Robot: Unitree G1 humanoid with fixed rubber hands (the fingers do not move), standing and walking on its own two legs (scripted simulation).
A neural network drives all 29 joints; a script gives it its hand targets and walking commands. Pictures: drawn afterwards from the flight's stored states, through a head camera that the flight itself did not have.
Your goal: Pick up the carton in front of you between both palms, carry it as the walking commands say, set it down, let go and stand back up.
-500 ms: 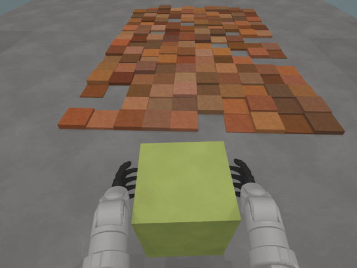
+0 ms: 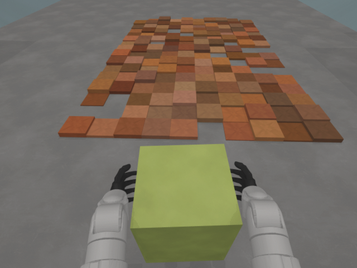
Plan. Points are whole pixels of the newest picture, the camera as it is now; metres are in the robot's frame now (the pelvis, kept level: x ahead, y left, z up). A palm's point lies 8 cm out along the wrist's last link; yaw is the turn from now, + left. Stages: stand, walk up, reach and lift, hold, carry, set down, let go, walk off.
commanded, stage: hold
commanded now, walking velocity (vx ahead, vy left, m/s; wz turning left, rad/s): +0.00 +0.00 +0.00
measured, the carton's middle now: (183, 205) +0.30 +0.00 -0.03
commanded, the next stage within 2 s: carry in 0.68 s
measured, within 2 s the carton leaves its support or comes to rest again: neither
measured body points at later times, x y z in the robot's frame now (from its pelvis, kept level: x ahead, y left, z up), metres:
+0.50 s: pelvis -0.01 +0.00 +0.00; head -0.06 +0.00 +0.45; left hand +0.29 +0.15 +0.04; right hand +0.29 -0.15 +0.04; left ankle +0.01 +0.13 -0.75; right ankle +0.01 -0.13 -0.75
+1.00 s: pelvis +0.06 +0.01 -0.02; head +0.02 +0.01 +0.43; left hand +0.36 +0.17 +0.06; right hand +0.36 -0.14 +0.06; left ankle +0.01 +0.14 -0.75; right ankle +0.02 -0.12 -0.75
